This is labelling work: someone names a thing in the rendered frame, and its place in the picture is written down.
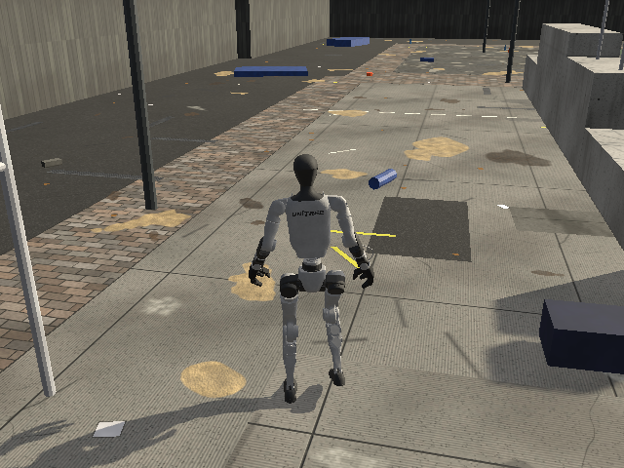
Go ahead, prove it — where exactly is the robot left upper arm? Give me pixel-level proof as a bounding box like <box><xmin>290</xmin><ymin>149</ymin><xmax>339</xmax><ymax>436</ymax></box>
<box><xmin>261</xmin><ymin>198</ymin><xmax>288</xmax><ymax>252</ymax></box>

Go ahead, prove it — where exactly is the robot right upper arm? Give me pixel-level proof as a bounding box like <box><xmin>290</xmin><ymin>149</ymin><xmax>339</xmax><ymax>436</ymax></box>
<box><xmin>328</xmin><ymin>195</ymin><xmax>358</xmax><ymax>248</ymax></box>

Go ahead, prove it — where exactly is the right robot forearm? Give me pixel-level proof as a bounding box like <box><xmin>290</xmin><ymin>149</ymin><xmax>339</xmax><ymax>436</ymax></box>
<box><xmin>349</xmin><ymin>232</ymin><xmax>371</xmax><ymax>270</ymax></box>

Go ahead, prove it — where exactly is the robot left foot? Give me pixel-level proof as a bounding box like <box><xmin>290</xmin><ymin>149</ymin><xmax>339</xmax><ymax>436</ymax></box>
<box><xmin>284</xmin><ymin>379</ymin><xmax>297</xmax><ymax>404</ymax></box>

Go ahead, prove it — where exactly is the robot left hand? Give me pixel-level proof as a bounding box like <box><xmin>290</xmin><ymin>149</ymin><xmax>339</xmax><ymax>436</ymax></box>
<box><xmin>249</xmin><ymin>266</ymin><xmax>270</xmax><ymax>287</ymax></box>

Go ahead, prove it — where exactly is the robot right hand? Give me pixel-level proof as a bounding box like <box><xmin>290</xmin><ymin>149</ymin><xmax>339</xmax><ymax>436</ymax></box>
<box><xmin>353</xmin><ymin>265</ymin><xmax>374</xmax><ymax>289</ymax></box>

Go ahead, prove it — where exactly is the robot left thigh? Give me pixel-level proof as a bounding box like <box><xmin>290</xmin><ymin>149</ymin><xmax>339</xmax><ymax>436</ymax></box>
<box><xmin>280</xmin><ymin>273</ymin><xmax>299</xmax><ymax>342</ymax></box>

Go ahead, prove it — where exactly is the left robot forearm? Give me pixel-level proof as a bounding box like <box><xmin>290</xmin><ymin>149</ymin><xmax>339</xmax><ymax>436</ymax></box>
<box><xmin>251</xmin><ymin>237</ymin><xmax>270</xmax><ymax>270</ymax></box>

